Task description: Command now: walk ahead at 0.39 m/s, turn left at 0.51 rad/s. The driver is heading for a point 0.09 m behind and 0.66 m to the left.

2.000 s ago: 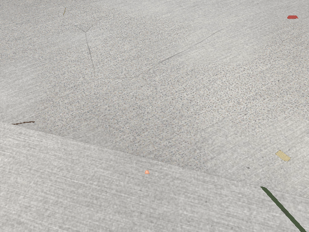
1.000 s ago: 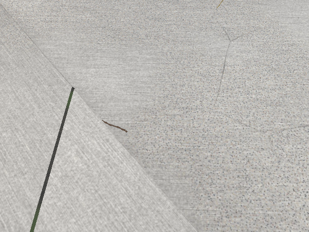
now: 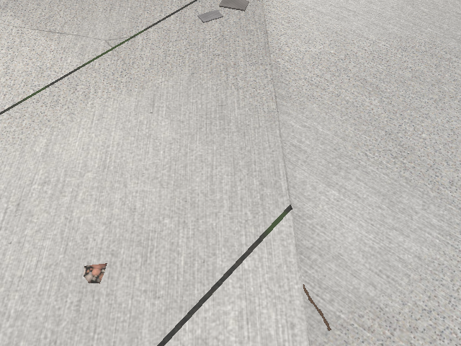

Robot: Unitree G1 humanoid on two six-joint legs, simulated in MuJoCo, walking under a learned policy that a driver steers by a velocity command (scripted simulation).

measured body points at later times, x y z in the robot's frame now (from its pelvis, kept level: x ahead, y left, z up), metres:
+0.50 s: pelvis +0.13 +0.06 -0.01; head +0.15 +0.07 +0.44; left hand +0.25 +0.34 -0.13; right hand +0.31 -0.18 -0.11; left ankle +0.13 +0.16 -0.75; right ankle +0.18 -0.07 -0.74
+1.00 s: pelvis +0.17 +0.09 +0.00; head +0.19 +0.13 +0.45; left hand +0.24 +0.41 -0.12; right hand +0.34 -0.16 -0.10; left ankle +0.14 +0.16 -0.75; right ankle +0.23 -0.06 -0.68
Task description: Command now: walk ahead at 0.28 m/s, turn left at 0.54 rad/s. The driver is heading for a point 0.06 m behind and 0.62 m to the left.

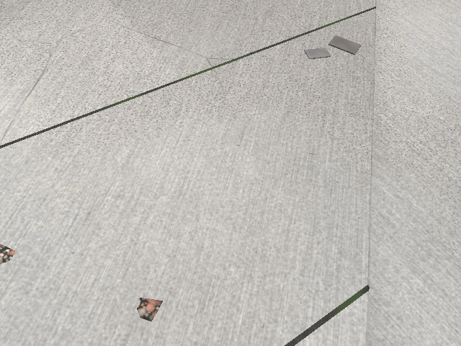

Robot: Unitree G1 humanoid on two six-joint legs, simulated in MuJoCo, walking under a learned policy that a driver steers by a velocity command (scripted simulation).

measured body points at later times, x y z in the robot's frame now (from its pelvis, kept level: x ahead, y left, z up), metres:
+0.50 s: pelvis +0.19 -0.03 +0.00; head +0.21 -0.03 +0.45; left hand +0.17 +0.26 -0.12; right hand +0.40 -0.26 -0.11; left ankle +0.19 +0.13 -0.67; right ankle +0.18 -0.15 -0.75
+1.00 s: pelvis +0.42 +0.14 +0.00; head +0.45 +0.17 +0.45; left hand +0.43 +0.47 -0.09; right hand +0.66 -0.05 -0.10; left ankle +0.39 +0.20 -0.75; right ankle +0.61 +0.03 -0.67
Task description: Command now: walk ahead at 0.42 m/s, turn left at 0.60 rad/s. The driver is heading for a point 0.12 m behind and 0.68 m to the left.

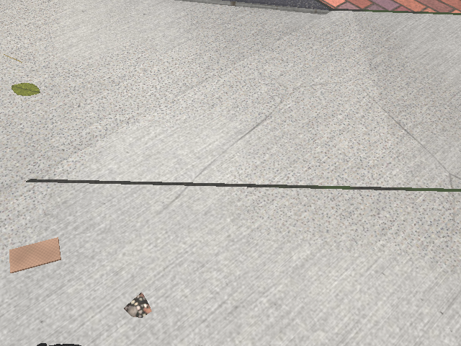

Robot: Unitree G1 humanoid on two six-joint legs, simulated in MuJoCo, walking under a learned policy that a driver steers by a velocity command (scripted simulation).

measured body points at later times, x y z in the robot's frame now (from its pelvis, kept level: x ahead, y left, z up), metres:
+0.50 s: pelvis +0.20 -0.04 +0.00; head +0.23 -0.03 +0.45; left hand +0.24 +0.26 -0.11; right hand +0.42 -0.27 -0.10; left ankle +0.17 +0.10 -0.68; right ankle +0.28 -0.13 -0.74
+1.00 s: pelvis +0.34 +0.09 +0.00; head +0.35 +0.14 +0.45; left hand +0.39 +0.42 -0.09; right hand +0.51 -0.14 -0.09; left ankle +0.21 +0.12 -0.74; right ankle +0.58 +0.05 -0.69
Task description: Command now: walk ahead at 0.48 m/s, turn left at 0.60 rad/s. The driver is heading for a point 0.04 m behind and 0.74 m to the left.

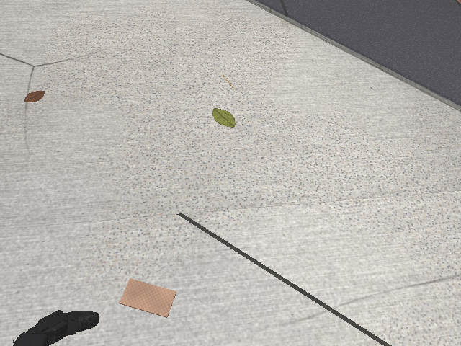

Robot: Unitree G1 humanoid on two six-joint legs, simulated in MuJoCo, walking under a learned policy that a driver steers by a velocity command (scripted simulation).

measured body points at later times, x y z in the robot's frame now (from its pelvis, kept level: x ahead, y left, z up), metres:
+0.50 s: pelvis +0.28 -0.01 -0.01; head +0.31 +0.01 +0.44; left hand +0.22 +0.28 -0.13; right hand +0.55 -0.20 -0.08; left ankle +0.38 +0.18 -0.69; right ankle +0.24 -0.14 -0.75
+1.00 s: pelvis +0.52 +0.13 +0.00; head +0.55 +0.15 +0.45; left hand +0.58 +0.43 -0.11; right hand +0.71 -0.10 -0.11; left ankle +0.45 +0.19 -0.75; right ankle +0.73 +0.05 -0.70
